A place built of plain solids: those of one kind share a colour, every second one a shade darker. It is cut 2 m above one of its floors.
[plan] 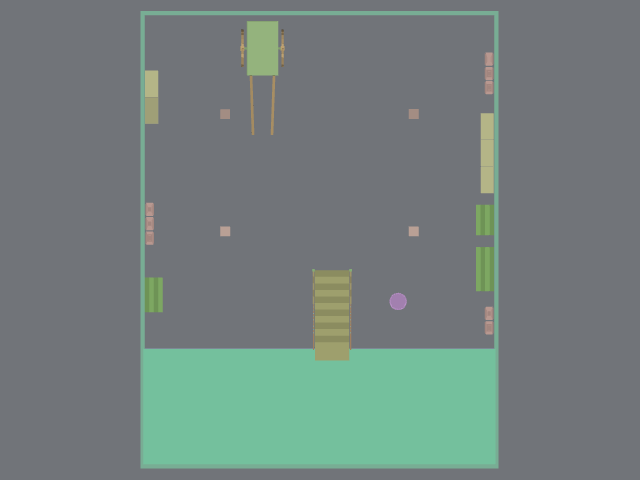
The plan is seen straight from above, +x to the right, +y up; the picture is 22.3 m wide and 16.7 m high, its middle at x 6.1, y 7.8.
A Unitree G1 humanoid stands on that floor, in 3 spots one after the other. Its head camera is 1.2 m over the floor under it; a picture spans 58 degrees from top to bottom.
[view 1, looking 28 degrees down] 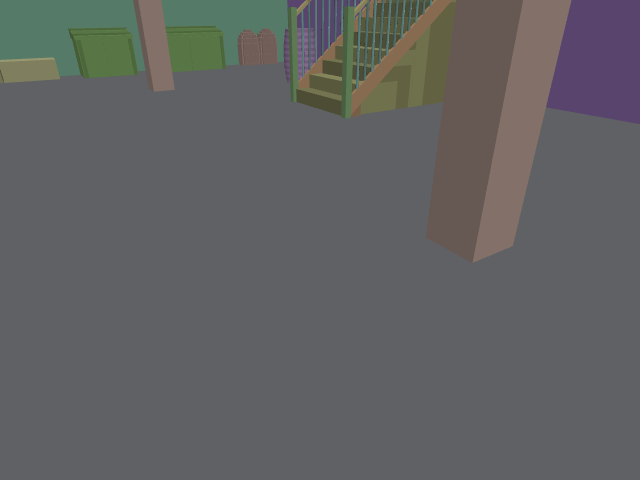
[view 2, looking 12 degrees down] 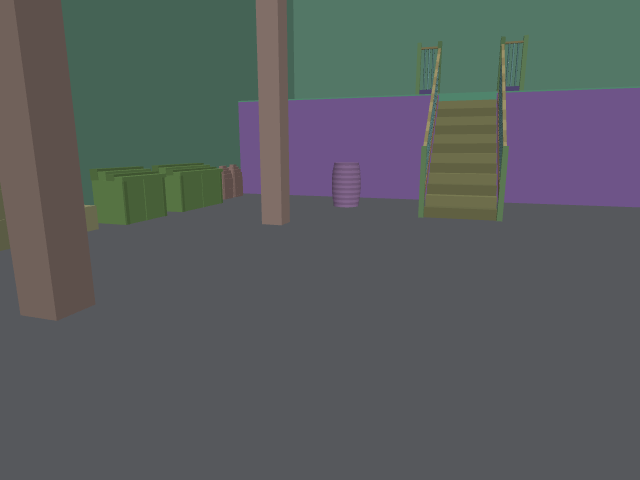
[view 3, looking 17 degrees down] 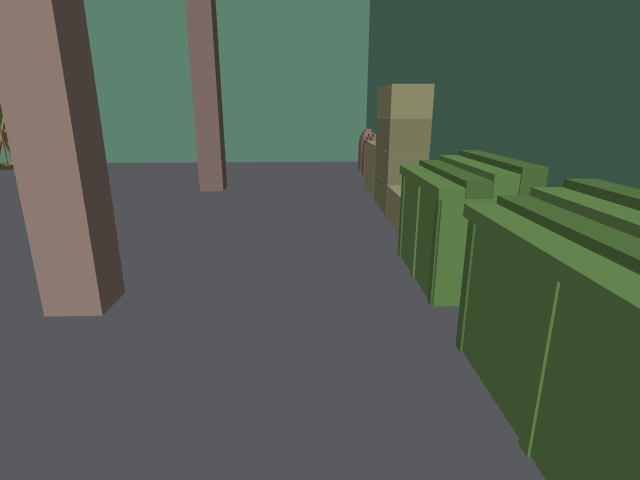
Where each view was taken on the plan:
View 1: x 1.40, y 10.05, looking -33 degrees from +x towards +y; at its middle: ground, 2.56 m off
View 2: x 6.52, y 14.52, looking -72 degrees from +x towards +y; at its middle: ground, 5.77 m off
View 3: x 10.76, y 5.52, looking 88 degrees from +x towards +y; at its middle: ground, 4.10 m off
